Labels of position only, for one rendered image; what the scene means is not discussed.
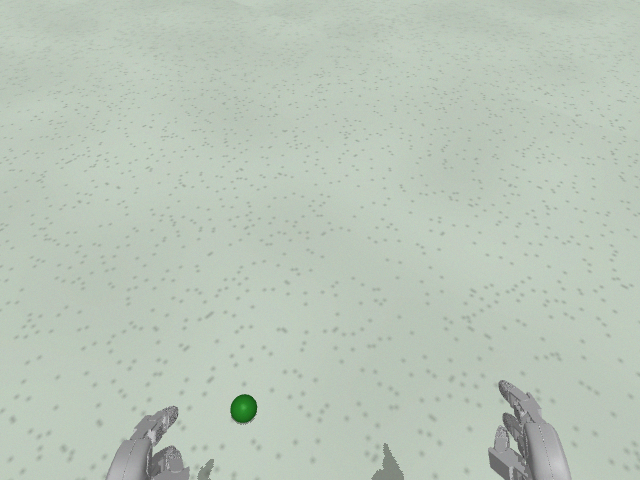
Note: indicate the ball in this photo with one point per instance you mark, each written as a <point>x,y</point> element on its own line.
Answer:
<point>243,408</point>

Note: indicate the left robot hand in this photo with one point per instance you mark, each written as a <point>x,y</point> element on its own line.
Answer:
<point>133,459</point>

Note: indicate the right robot hand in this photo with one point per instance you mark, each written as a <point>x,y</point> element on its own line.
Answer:
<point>538,442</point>

